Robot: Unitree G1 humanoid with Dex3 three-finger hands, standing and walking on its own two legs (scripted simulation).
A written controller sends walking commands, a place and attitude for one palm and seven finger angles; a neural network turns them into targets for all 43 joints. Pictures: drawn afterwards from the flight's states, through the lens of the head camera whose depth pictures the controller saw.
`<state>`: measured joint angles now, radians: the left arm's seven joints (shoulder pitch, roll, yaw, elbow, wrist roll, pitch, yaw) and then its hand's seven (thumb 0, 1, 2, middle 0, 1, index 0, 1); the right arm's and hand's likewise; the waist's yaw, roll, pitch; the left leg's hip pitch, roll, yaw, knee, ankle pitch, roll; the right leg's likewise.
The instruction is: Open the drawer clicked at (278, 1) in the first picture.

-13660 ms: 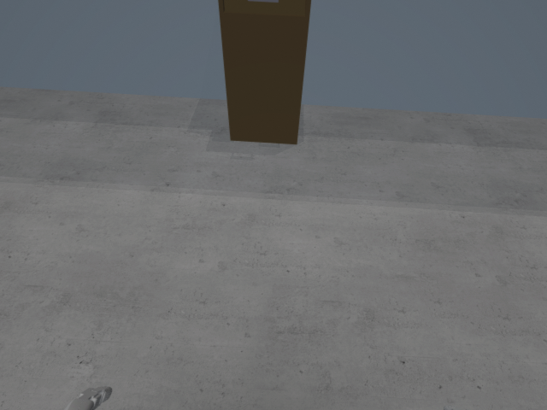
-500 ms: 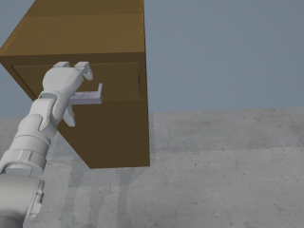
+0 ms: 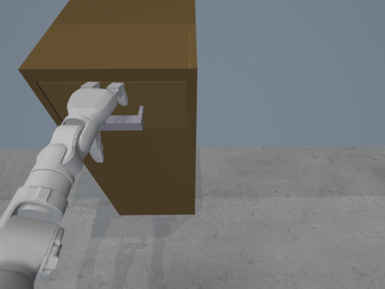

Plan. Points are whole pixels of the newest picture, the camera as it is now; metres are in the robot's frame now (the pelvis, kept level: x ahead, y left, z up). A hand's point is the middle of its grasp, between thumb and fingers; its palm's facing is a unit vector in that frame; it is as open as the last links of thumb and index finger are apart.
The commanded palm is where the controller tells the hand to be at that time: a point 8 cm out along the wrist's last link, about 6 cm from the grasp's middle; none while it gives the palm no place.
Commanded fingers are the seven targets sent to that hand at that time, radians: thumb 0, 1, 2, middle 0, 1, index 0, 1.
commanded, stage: move the hooked fingers above the handle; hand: left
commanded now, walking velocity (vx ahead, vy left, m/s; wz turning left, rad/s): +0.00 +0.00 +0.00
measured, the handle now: (118, 116) +0.51 +0.22 +0.04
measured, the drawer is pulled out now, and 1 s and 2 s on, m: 0.00 0.00 0.00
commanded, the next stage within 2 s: none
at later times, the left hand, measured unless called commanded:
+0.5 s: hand (99, 123) +0.44 +0.24 +0.08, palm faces -0.08 -0.01 -1.00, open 13.8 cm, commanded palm +0.43 +0.24 +0.16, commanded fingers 0.00 -0.50 0.30 -0.30 -1.20 -0.30 -1.20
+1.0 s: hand (108, 117) +0.46 +0.22 +0.09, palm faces -0.02 -0.05 -1.00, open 13.8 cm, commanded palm +0.44 +0.25 +0.16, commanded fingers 0.00 -0.50 0.30 -0.30 -1.20 -0.30 -1.20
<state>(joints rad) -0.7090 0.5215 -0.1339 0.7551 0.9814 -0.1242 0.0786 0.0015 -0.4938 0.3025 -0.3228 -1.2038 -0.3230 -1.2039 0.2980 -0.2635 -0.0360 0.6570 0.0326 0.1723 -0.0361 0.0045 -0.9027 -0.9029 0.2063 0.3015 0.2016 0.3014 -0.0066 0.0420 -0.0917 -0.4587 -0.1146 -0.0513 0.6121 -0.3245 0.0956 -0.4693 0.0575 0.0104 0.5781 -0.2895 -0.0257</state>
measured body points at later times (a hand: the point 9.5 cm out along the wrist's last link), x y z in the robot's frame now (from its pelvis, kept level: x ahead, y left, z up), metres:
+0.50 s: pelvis +0.00 -0.02 +0.00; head +0.06 -0.03 +0.45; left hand +0.44 +0.23 +0.14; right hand +0.06 -0.29 -0.13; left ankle -0.02 +0.05 -0.73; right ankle -0.01 -0.11 -0.73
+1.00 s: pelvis +0.01 -0.02 +0.00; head +0.07 -0.03 +0.44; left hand +0.45 +0.22 +0.14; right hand +0.10 -0.28 -0.13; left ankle -0.02 +0.05 -0.73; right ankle -0.01 -0.11 -0.73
